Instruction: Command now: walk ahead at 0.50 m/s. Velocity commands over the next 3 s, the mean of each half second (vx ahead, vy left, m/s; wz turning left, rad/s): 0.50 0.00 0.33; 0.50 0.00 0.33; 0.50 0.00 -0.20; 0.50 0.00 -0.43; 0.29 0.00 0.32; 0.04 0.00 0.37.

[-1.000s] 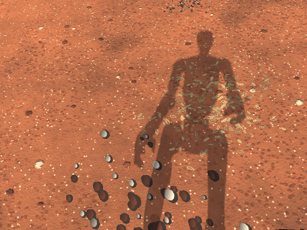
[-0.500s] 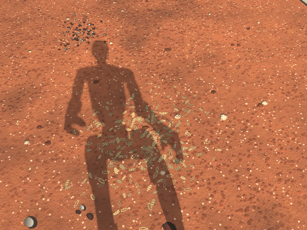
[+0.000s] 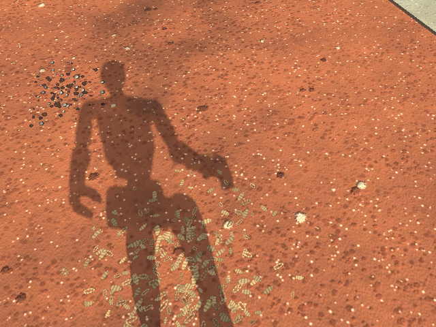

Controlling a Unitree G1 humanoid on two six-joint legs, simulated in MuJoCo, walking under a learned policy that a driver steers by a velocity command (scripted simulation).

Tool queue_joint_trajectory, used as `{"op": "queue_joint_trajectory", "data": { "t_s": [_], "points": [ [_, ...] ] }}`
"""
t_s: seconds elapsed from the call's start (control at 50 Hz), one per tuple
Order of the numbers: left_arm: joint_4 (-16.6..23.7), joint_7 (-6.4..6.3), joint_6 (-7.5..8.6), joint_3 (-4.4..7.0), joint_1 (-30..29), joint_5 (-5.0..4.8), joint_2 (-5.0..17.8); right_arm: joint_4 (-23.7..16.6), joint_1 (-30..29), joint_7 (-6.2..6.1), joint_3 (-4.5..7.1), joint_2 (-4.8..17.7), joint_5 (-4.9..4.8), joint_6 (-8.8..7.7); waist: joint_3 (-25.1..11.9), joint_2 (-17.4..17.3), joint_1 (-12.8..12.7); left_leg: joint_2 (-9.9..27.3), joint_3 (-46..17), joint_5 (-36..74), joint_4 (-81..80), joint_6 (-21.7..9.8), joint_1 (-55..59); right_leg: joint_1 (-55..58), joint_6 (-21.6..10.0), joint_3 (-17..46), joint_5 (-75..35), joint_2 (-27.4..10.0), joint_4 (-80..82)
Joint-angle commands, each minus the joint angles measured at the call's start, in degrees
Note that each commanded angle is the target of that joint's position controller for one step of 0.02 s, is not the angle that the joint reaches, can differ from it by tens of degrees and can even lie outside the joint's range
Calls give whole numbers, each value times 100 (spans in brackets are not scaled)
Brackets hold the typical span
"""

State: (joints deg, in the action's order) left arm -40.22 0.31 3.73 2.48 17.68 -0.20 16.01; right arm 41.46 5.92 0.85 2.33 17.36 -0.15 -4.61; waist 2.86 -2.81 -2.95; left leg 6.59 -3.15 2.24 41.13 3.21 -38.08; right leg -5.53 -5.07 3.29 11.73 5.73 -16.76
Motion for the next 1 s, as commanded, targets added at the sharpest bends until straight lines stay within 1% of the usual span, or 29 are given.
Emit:
{"op": "queue_joint_trajectory", "data": {
  "t_s": [0.02, 0.08, 0.14, 0.16, 0.18, 0.2, 0.22, 0.24, 0.26, 0.28, 0.3, 0.32, 0.36, 0.4, 0.52, 0.56, 0.62, 0.66, 0.68, 0.7, 0.72, 0.74, 0.76, 0.78, 0.8, 0.82, 0.86, 0.92, 1.0],
  "points": [
    [134, -20, 105, 265, 168, -2, 1006, -426, -557, 82, 26, 308, -87, -96, -19, 703, -223, -161, 216, 702, -617, -113, 462, -193, -754, 492, -972, -1505, 656],
    [-78, -17, 70, 288, 303, -5, 1032, -568, -770, 190, 38, 380, -114, -120, 166, 650, -268, -218, 164, 195, -912, -391, -19, 599, -707, 467, -1259, -1850, 491],
    [-172, -72, -9, 333, 205, -21, 1114, -617, -568, 286, 71, 453, -108, -122, 58, 692, -75, -408, 236, -589, -1037, -688, 150, 1111, -521, 251, -2487, -2011, 45],
    [-153, -94, -37, 347, 105, -4, 1166, -559, -255, 281, 125, 552, -93, -106, -185, 759, 103, -596, 403, -791, -1031, -796, 639, 1150, -428, 110, -3525, -1941, -346],
    [-118, -121, -87, 340, -19, 7, 1171, -399, 382, 255, 233, 707, -69, -90, -616, 702, 463, -853, 632, -709, -1142, -939, 1537, 1048, -294, -146, -4506, -1743, -1186],
    [-45, -174, -112, 285, -15, 43, 1066, -226, 1166, 207, 369, 976, -63, -67, -1147, 505, 822, -799, 379, -414, -1116, -1133, 2846, 422, -81, -414, -4422, -1482, -2392],
    [184, -167, -13, 145, 533, 139, 699, -233, 1780, 160, 529, 1606, -36, -46, -1929, -593, 720, 563, -1941, -581, -1086, -1997, 5018, -1662, 355, -646, -2156, -810, -4587],
    [157, -100, 130, 41, 560, 125, 474, -172, 1960, 179, 460, 1321, -131, -39, -2399, -1280, 721, 1216, -4283, -1640, -2148, -2587, 5992, -3150, 576, -10, 1886, 11, -5832],
    [268, 2, 271, 121, 108, -77, 910, -209, 1805, 163, 352, 977, -140, -24, -1860, -720, 894, 1130, -3946, -2429, -2393, -2294, 5742, -3790, 458, 496, 1735, -390, -6159],
    [421, 43, 353, 110, -386, -173, 940, -299, 1497, 133, 325, 868, -98, -1, -1211, -256, 860, 935, -3235, -2333, -2462, -2098, 4999, -3895, 379, 384, 1305, -641, -5944],
    [494, 34, 398, 103, -651, -66, 893, -351, 1213, 124, 291, 794, -61, 17, -661, 216, 687, 726, -2714, -1764, -2576, -1999, 4161, -3819, 369, 285, 1006, -834, -5424],
    [504, 2, 383, 145, -662, 65, 920, -414, 1020, 100, 248, 676, -25, 8, -519, 230, 503, 542, -2364, -1146, -2669, -1931, 3650, -3479, 404, 293, 736, -1008, -4941],
    [495, -11, 307, 144, -460, 138, 819, -499, 858, 52, 243, 677, -16, 32, -456, -30, 284, 311, -2034, -362, -2832, -1973, 3146, -3102, 568, 222, 580, -1058, -4512],
    [492, -40, 227, 105, -457, 150, 685, -461, 918, -16, 272, 771, -43, 27, -397, -46, 243, 201, -1681, 208, -2884, -2012, 2782, -3039, 765, 74, 402, -1027, -4050],
    [740, -7, 271, -6, -1689, 75, 404, -225, 1400, -178, 339, 937, -132, 146, -277, -158, 694, -252, -1273, -144, -2718, -1549, 2331, -2355, 966, -51, -1617, -580, -1755],
    [806, 37, 315, 24, -1941, 20, 478, -145, 1581, -197, 345, 927, -162, 196, -271, -191, 768, -149, -1557, -371, -2528, -1498, 2565, -2246, 915, 49, -1659, -494, -1403],
    [795, 79, 377, 126, -1896, -15, 678, -125, 1581, -227, 353, 884, -158, 261, -294, -341, 639, 62, -2096, -483, -2073, -1377, 3130, -2078, 720, 246, -1150, -492, -1027],
    [608, 64, 423, 219, -1258, 1, 808, -133, 1458, -217, 331, 771, -113, 285, -496, -450, 300, 28, -2054, 93, -1566, -1236, 3241, -1305, 443, 56, -1030, -523, -748],
    [505, 34, 452, 293, -675, 82, 963, -168, 1461, -185, 242, 533, -69, 269, -1022, -315, 28, -240, -1788, 293, -713, -1083, 3047, -246, 175, 236, -1039, -854, -778],
    [432, -4, 435, 359, 167, 135, 1248, -264, 1592, -179, 122, 241, 54, 251, -1840, 398, -236, -668, -1286, -937, 844, -886, 2301, 1203, -198, 1329, -849, -1788, -898],
    [114, 68, 352, 475, 514, 125, 1591, -305, 2477, -166, 49, 17, -157, 192, -2146, 2380, 175, -1346, -719, -3544, 2482, -537, 271, 2545, -1138, 3958, 461, -2818, -332],
    [207, 103, 343, 357, 382, -38, 1007, -142, 2300, -178, 135, 590, -201, 172, -1597, 1514, 5, -930, -937, -3416, 3062, -491, -358, 2212, -1015, 4198, 1641, -2767, -49],
    [221, 86, 320, 279, 141, -40, 722, -228, 1582, -166, 206, 823, -175, 171, -868, 935, -137, -762, -829, -2870, 3148, -474, -500, 1548, -793, 3255, 1458, -2502, 10],
    [244, 90, 293, 241, -96, 30, 690, -320, 1188, -173, 194, 752, -111, 160, -523, 538, -63, -594, -625, -2510, 3013, -452, -381, 933, -701, 2630, 750, -2260, 112],
    [193, 90, 277, 214, -221, 51, 616, -402, 938, -153, 199, 677, -41, 126, -253, 484, 10, -450, -556, -2269, 2708, -432, -357, 520, -722, 2219, 94, -2077, 225],
    [167, 78, 283, 177, -270, 94, 554, -424, 943, -116, 194, 582, -43, 111, -241, 641, 145, -301, -478, -2113, 2478, -429, -119, 256, -679, 1869, -345, -1909, 336],
    [70, 83, 302, 167, -239, 41, 523, -401, 1026, -74, 143, 373, -54, 117, -320, 852, 239, -215, -258, -2059, 2050, -367, 88, 61, -750, 1481, -874, -1772, 501],
    [-77, 56, 285, 235, -145, -32, 801, -564, 548, -49, 41, 172, 12, 100, -192, 750, 153, -105, -56, -1606, 1088, -251, 15, -99, -869, 1075, -1268, -1789, 762],
    [-271, 32, 202, 255, 70, -82, 981, -684, -144, 21, -23, 99, -23, 19, -123, 693, -85, -240, 154, -369, -303, -229, 509, -212, -683, 480, -1441, -1591, 812]
  ]
}}
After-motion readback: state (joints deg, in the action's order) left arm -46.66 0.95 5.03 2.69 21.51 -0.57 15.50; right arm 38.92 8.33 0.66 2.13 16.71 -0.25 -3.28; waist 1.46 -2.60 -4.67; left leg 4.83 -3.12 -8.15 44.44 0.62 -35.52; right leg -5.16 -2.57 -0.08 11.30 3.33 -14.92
